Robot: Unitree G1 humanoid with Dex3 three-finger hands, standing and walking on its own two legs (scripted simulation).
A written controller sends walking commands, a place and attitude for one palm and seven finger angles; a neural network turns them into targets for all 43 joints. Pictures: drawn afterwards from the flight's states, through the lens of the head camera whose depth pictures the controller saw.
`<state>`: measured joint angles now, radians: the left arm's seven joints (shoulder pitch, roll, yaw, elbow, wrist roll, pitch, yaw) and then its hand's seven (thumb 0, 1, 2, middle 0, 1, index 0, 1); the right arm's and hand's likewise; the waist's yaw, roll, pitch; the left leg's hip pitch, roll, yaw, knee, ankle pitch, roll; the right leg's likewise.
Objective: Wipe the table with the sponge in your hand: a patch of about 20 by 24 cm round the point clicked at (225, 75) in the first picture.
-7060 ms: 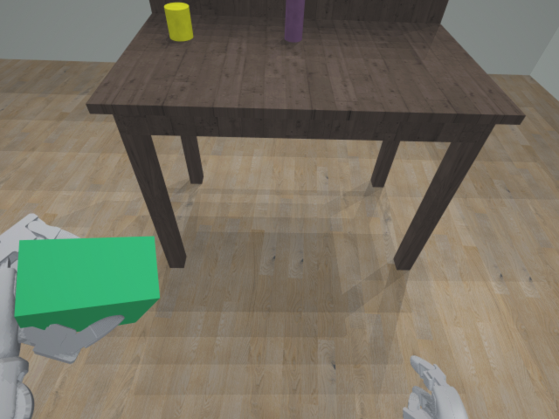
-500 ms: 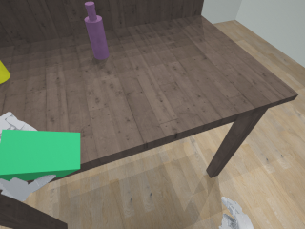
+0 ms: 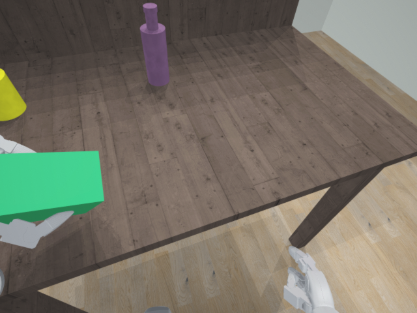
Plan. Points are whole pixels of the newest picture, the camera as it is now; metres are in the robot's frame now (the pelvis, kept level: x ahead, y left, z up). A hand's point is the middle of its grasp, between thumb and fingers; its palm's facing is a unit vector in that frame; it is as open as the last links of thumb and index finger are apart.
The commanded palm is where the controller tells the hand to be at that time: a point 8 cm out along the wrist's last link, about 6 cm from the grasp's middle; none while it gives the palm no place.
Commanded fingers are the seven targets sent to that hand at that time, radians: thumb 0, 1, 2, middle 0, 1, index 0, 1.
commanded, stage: come to a stop and stand still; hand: left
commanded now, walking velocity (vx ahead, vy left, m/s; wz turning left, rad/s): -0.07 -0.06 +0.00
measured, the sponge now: (61, 189) +0.24 +0.23 +0.17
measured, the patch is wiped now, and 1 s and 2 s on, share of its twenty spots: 0.00 0.00 0.00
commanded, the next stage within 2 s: look again from close up in 1.26 s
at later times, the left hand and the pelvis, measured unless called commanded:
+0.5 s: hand (44, 219) +0.20 +0.24 +0.15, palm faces +0.25 -0.89 -0.39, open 10.1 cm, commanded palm +0.15 +0.29 +0.19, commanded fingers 0.00 0.10 1.30 -1.20 -1.60 -1.20 -1.60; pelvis -0.02 +0.02 +0.01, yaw -2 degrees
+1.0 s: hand (13, 200) +0.22 +0.28 +0.16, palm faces +0.40 -0.83 -0.39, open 10.1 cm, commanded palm +0.15 +0.31 +0.19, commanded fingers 0.00 0.10 1.30 -1.20 -1.60 -1.20 -1.60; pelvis +0.00 +0.03 +0.01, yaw +1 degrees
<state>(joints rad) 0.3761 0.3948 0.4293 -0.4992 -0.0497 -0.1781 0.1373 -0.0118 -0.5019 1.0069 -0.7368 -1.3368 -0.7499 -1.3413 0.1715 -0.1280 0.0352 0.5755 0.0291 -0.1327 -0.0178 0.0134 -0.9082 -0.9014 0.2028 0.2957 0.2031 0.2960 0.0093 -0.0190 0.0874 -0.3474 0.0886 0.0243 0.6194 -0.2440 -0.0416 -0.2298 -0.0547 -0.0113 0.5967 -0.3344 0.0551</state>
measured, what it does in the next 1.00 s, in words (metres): stands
